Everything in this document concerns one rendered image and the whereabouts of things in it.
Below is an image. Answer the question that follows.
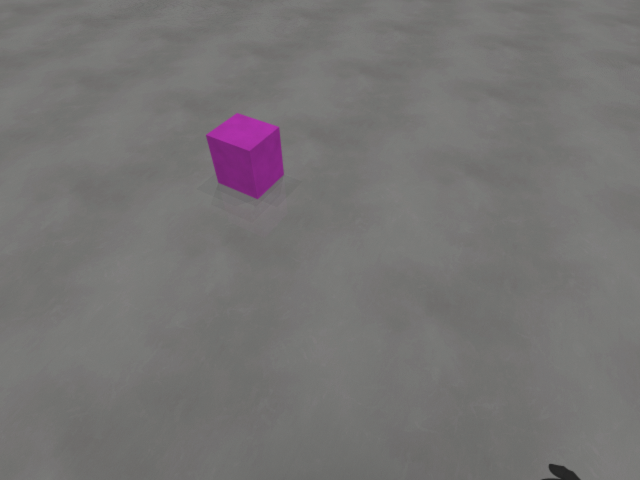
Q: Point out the carton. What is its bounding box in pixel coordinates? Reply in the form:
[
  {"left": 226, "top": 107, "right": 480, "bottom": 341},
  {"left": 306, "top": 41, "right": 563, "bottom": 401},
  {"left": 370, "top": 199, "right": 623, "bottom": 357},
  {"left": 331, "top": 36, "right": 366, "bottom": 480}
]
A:
[{"left": 206, "top": 113, "right": 284, "bottom": 199}]

